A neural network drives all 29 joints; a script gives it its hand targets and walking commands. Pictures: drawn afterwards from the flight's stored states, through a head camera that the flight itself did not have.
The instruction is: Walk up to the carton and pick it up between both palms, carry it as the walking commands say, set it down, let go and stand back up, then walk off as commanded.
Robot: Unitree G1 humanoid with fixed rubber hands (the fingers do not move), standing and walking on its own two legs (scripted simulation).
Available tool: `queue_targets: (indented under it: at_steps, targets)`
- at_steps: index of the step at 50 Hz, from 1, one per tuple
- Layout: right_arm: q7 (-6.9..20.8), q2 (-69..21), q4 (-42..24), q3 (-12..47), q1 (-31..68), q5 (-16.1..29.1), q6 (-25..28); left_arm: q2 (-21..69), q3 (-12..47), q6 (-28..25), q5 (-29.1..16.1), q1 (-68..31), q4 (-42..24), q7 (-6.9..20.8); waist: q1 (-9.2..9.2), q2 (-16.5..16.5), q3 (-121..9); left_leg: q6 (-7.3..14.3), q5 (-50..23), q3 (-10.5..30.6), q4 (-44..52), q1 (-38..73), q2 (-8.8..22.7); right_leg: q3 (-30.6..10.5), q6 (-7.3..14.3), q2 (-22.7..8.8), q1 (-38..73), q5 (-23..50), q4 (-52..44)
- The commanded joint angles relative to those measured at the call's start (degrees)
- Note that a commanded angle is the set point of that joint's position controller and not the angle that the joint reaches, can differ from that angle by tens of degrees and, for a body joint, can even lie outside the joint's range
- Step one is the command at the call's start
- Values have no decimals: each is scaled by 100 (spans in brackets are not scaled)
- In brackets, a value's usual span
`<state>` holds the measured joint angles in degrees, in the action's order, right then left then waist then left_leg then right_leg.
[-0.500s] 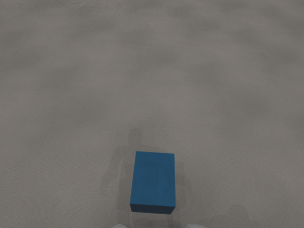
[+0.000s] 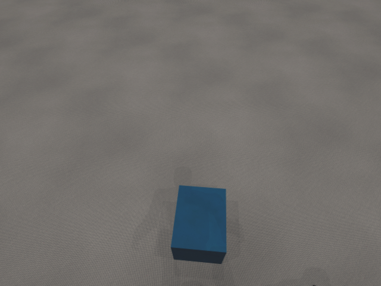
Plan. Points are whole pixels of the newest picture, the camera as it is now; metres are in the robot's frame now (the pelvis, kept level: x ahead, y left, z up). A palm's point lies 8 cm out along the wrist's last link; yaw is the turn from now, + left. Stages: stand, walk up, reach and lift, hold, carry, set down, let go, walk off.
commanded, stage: walk up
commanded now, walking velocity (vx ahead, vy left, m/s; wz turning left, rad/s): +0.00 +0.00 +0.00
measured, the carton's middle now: (199, 224) +0.48 +0.01 -0.66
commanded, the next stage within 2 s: none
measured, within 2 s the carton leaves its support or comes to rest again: neither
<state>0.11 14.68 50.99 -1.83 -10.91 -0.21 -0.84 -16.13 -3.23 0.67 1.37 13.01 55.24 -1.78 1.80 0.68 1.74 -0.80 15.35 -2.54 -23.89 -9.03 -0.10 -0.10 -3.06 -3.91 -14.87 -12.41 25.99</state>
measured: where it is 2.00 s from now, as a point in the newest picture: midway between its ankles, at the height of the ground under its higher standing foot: outside the picture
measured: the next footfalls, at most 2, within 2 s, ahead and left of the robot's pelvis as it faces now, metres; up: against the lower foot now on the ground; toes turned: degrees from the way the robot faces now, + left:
right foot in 0.36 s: +0.06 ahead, -0.10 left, +0.00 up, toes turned +0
left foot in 1.72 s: +0.06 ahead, +0.14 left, +0.00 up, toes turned -1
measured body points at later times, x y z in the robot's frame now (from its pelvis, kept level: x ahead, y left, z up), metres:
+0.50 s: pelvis -0.01 +0.01 +0.00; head +0.00 +0.02 +0.45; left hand +0.03 +0.25 -0.15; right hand +0.01 -0.22 -0.15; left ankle -0.04 +0.10 -0.74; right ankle -0.03 -0.10 -0.74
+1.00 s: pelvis +0.02 +0.01 +0.00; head +0.04 +0.01 +0.45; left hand +0.06 +0.24 -0.16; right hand +0.02 -0.22 -0.15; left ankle -0.04 +0.10 -0.74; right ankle -0.03 -0.10 -0.74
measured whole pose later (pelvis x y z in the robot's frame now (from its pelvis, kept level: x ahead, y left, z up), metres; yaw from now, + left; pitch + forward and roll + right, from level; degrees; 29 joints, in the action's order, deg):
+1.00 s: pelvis +0.02 +0.01 +0.00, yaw -1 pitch +0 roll +0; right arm -3.0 9.0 61.9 -0.5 -16.3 -0.3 1.1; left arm -9.3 -0.8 -0.9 0.3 13.2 62.9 -2.8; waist -0.1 0.4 1.9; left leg 2.0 18.5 -4.4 -23.2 -4.4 -0.9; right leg 2.5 0.3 -0.6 -6.9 -17.5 25.1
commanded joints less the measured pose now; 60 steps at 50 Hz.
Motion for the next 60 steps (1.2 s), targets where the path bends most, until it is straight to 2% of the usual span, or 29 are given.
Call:
queue_targets:
  at_steps: [1,2,6,12,15,17,19,20,22,24,26,28,31,32,34,35,37,40,41,43,44,47,51,54,55,57,58,59,60]
  targets:
    - [-81,1032,31,-201,-800,-46,178,-73,81,40,3,113,-150,89,-288,-1247,-277,597,-3183,1617,906,769,2026,130,184,153,-863,-1512,787]
    - [-68,885,58,-172,-626,-76,162,-169,74,121,-39,-23,-103,76,-302,-1130,-118,873,-3123,1521,914,424,1995,-123,240,106,-759,-1692,1191]
    - [-161,446,108,-57,-156,-34,185,-265,70,156,-49,258,249,106,-87,-912,-43,657,-3800,610,693,550,1297,-107,262,164,-575,-889,1609]
    - [-245,372,314,-86,-450,-86,160,-33,130,172,-59,73,269,23,-244,-931,-33,904,-3444,778,553,522,1394,65,290,223,-251,-1111,1019]
    - [-262,370,443,-76,-420,-82,123,105,158,95,-94,250,357,-30,-125,-815,-44,787,-3301,828,409,411,1326,211,322,297,250,-504,72]
    - [-242,274,487,-44,-389,-71,134,45,119,15,-93,473,469,-66,1,-658,-186,565,-2526,792,328,35,1117,118,382,38,1006,329,-532]
    - [-221,-21,621,26,-545,-3,159,-100,121,-45,-82,266,550,-60,-114,105,-41,330,-1053,436,404,-410,557,-406,606,-463,1293,1363,-480]
    - [-192,29,663,25,-527,-37,138,-145,135,-59,-44,352,554,-33,-63,477,-76,350,362,92,104,-433,301,-778,826,-668,1241,55,-763]
    - [-178,-18,748,64,-524,-89,88,-191,132,-58,-28,247,584,-43,-100,737,351,275,544,-110,-170,-603,214,-1140,996,-886,820,-966,-1115]
    - [-177,-44,798,114,-637,-112,112,-111,150,-62,-49,19,514,-60,-242,634,590,238,86,-37,83,-416,309,-992,954,-804,481,-340,-1115]
    - [-217,32,867,91,-741,-87,185,87,157,-109,-123,9,541,-68,-213,56,355,251,-1387,364,568,-110,671,-279,647,-362,767,1486,-507]
    - [-230,74,945,58,-826,-66,224,119,149,-130,-115,237,629,-75,-142,-111,-52,321,-2052,442,512,193,784,-83,547,-195,974,1262,-368]
    - [-200,69,976,53,-916,-115,177,141,201,-97,-68,84,535,-15,-216,-237,276,476,893,658,775,-215,768,-235,688,-120,631,-685,-265]
    - [-208,111,947,67,-878,-131,153,171,218,-92,-72,-14,490,7,-211,-328,573,501,1080,790,956,-388,822,-228,680,-64,455,-719,-221]
    - [-276,28,917,106,-723,-71,184,237,214,-135,-127,131,616,-39,-93,-213,732,389,-1902,612,742,-257,843,-202,532,-203,680,1098,-410]
    - [-282,19,965,78,-844,-67,216,201,202,-168,-146,302,669,-60,-113,-173,338,334,-2686,454,519,90,802,-142,532,-234,858,1680,-339]
    - [-288,1,1036,54,-979,-43,241,152,172,-193,-118,411,695,-80,-153,-155,-217,299,-2795,322,349,405,748,-61,561,-244,1104,1986,-231]
    - [-221,-69,1042,49,-996,-92,198,131,215,-146,-57,242,638,-63,-197,7,16,393,127,193,262,-29,530,-432,767,-379,931,-85,-408]
    - [-216,-94,1027,76,-956,-104,171,123,230,-133,-53,144,618,-52,-204,57,381,399,414,222,318,-253,511,-567,812,-410,711,-488,-541]
    - [-247,-118,1030,117,-916,-100,185,212,260,-158,-92,111,646,-66,-218,91,670,349,-581,215,434,-244,539,-493,777,-401,653,725,-547]
    - [-288,-79,1021,114,-895,-58,208,230,234,-183,-128,167,674,-91,-197,-79,603,282,-2150,365,498,-85,723,-289,661,-343,785,2098,-372]
    - [-331,42,1040,39,-1041,-4,238,168,158,-218,-128,432,683,-120,-168,-185,-342,283,-3917,237,78,650,818,35,556,-251,1058,2704,27]
    - [-340,-55,1032,14,-950,4,183,240,160,-139,-81,385,701,-147,-178,-210,-337,283,-2852,148,81,491,731,13,579,-277,1107,2171,-64]
    - [-221,-119,1028,42,-954,-95,143,70,215,-123,-2,338,668,-81,-175,127,241,411,659,162,-44,-287,512,-755,939,-573,716,-1103,-540]
    - [-217,-139,991,89,-816,-106,129,50,233,-119,-10,225,647,-78,-170,309,666,374,536,34,-125,-539,402,-964,987,-682,529,-1095,-764]
    - [-232,-175,1024,130,-881,-109,181,89,246,-177,-74,202,662,-96,-237,419,701,314,-93,-79,-62,-433,379,-861,1014,-729,613,506,-619]
    - [-260,-154,1050,151,-931,-96,217,162,254,-206,-96,191,679,-105,-256,195,557,283,-1060,60,190,-190,535,-491,894,-545,726,1641,-349]
    - [-307,-58,1033,132,-933,-36,241,169,216,-228,-124,185,679,-118,-242,-72,423,226,-2961,248,229,53,765,-145,681,-363,810,2922,-47]
    - [-327,24,1036,88,-1037,-11,252,147,170,-238,-138,347,687,-124,-210,-188,-2,245,-4248,228,40,434,852,57,567,-272,893,2950,232]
